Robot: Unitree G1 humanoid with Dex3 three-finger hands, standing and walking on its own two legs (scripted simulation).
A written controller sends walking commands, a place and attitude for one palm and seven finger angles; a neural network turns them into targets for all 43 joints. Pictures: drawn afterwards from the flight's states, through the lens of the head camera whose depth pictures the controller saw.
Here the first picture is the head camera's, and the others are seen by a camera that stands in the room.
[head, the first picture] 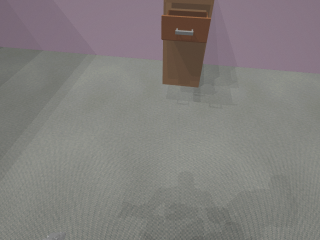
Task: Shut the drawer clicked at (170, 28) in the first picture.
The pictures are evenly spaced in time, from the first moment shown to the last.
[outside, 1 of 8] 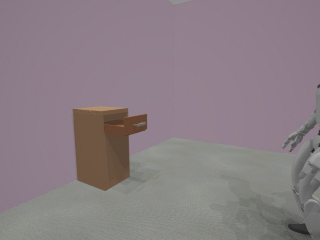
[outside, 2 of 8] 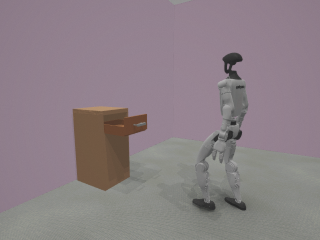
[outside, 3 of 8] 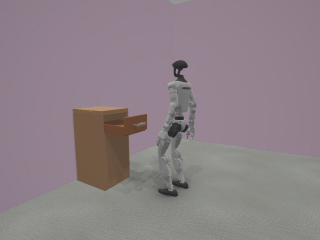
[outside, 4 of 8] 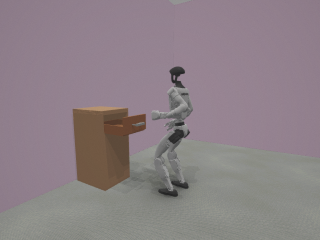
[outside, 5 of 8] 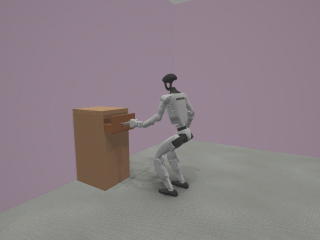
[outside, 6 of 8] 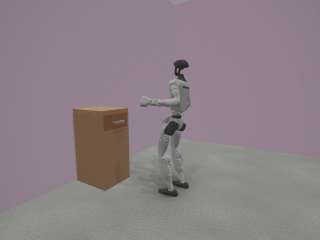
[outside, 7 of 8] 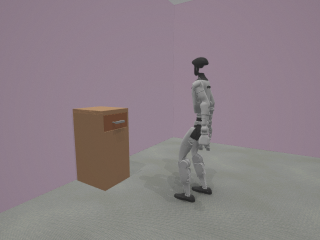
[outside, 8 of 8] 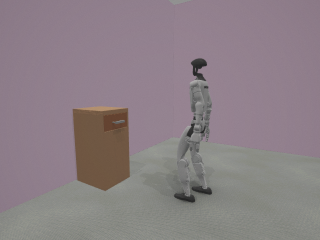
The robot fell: no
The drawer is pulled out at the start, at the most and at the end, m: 0.28 0.28 0.00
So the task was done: yes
